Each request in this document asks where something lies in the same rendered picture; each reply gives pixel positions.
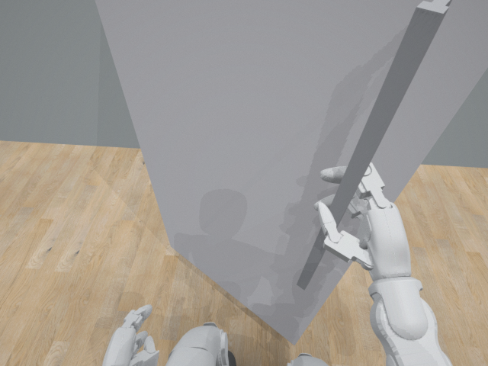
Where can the fridge door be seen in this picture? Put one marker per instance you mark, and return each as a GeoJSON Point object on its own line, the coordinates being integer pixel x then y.
{"type": "Point", "coordinates": [238, 105]}

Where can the robot left hand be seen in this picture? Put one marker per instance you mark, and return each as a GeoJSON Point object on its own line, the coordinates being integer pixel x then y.
{"type": "Point", "coordinates": [125, 343]}

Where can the robot right hand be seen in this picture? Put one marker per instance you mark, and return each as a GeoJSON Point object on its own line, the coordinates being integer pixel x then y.
{"type": "Point", "coordinates": [381, 227]}

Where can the right robot forearm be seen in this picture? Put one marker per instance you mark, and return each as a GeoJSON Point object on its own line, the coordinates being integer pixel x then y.
{"type": "Point", "coordinates": [405, 324]}

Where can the handle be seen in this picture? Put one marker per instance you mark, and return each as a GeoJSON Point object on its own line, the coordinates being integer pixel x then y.
{"type": "Point", "coordinates": [422, 28]}

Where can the robot left thigh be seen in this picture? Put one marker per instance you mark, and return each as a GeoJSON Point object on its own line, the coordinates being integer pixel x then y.
{"type": "Point", "coordinates": [200, 346]}

